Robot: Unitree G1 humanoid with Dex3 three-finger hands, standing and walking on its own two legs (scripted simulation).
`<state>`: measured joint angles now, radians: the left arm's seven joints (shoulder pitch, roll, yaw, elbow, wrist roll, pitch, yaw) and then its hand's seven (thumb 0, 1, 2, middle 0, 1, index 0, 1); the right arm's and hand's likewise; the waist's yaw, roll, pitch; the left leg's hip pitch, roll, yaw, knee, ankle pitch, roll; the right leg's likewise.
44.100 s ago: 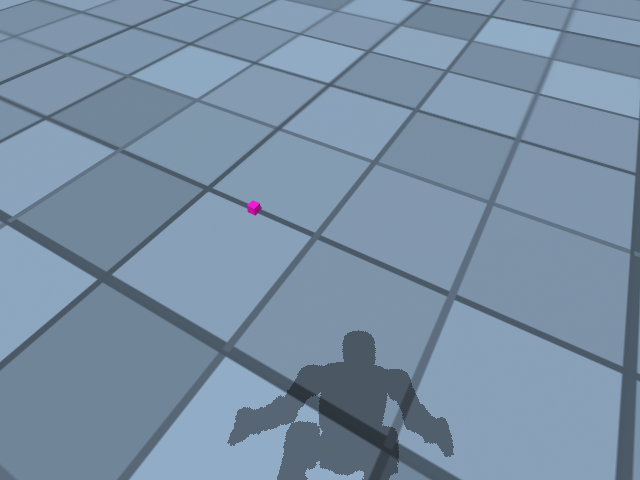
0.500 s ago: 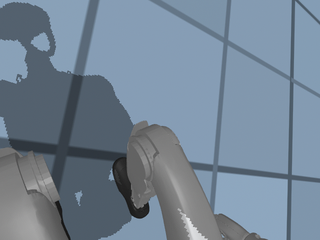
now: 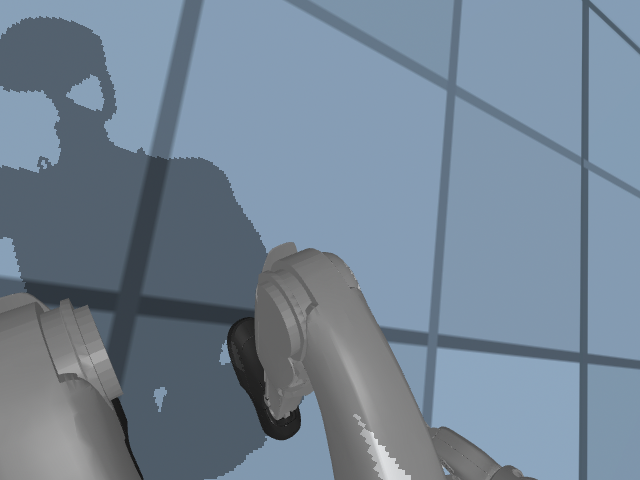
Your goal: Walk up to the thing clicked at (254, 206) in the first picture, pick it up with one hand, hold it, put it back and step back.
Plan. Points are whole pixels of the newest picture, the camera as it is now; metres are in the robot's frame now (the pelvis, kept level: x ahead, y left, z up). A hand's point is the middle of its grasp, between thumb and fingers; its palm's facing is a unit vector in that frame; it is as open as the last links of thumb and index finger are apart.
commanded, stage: close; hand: left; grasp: from above
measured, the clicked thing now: out of the picture +0.36 +0.42 -0.29
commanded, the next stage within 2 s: settle in 0.90 s
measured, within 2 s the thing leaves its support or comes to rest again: leaves its support in 1.34 s
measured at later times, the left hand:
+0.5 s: hand out of the picture +0.34 +0.40 -0.26, palm faces -0.01 -0.46 -0.89, open 7.5 cm
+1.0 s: hand out of the picture +0.33 +0.40 -0.26, palm faces -0.02 -0.46 -0.89, open 7.2 cm
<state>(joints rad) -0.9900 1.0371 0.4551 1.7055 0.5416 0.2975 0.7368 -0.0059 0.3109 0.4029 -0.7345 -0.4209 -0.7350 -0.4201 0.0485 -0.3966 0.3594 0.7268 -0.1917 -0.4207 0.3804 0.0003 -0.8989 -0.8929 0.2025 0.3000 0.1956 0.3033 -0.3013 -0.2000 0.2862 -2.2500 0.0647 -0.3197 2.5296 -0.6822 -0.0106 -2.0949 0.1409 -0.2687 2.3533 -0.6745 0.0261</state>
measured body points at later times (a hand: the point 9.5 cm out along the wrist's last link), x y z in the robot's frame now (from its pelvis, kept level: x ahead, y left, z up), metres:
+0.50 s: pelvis +0.00 +0.00 +0.00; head +0.27 +0.14 +0.33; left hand +0.34 +0.42 -0.21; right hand +0.07 -0.24 -0.05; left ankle +0.08 +0.13 -0.28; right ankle +0.12 -0.10 -0.28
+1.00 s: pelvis +0.00 +0.00 +0.00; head +0.26 +0.15 +0.33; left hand +0.34 +0.42 -0.21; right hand +0.07 -0.24 -0.05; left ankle +0.08 +0.13 -0.28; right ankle +0.12 -0.10 -0.28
